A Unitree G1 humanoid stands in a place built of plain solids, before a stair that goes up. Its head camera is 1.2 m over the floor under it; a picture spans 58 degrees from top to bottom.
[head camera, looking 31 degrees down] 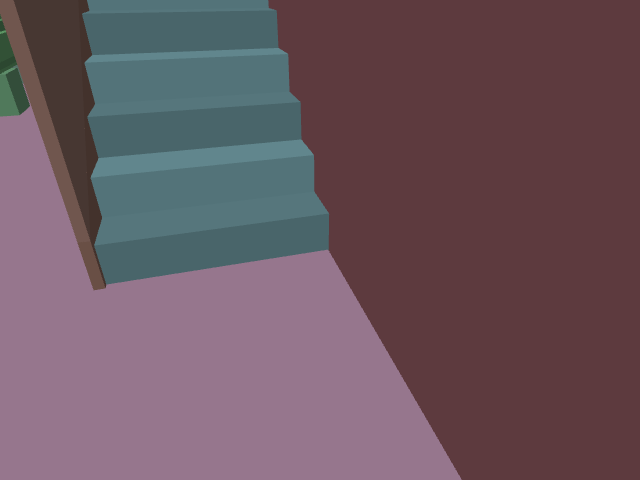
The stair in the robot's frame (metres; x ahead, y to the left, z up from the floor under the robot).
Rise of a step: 0.21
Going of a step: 0.27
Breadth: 1.07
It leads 16 degrees to the left of straight ahead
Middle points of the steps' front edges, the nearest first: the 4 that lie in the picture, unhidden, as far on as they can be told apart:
1.75 0.47 0.21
2.01 0.54 0.42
2.26 0.62 0.63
2.52 0.69 0.84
